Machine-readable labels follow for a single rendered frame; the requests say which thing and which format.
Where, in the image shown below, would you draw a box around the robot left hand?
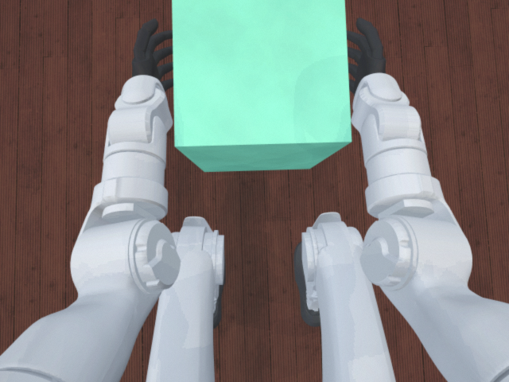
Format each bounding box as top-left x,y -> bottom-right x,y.
132,18 -> 173,92

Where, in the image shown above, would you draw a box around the robot right hand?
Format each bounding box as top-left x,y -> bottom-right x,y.
347,18 -> 387,96

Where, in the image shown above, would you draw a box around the robot left upper arm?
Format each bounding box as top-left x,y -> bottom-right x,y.
0,218 -> 181,382

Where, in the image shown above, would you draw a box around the right robot shin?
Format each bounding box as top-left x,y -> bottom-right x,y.
305,212 -> 363,310

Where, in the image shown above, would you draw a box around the robot right thigh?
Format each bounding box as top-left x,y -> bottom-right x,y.
302,221 -> 396,382

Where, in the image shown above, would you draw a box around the carton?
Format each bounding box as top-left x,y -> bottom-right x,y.
172,0 -> 352,172

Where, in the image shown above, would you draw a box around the robot right forearm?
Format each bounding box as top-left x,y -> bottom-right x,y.
351,73 -> 462,231

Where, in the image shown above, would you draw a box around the robot right upper arm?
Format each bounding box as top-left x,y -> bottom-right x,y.
359,215 -> 509,382

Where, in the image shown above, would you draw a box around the robot left forearm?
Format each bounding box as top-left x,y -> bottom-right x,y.
70,75 -> 173,281

